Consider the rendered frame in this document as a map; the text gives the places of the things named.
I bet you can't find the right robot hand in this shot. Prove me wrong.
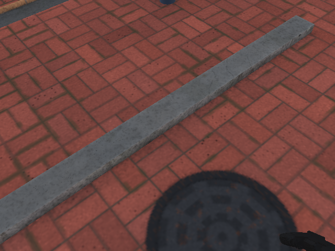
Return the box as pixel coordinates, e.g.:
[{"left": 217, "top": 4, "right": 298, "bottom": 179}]
[{"left": 280, "top": 231, "right": 335, "bottom": 251}]

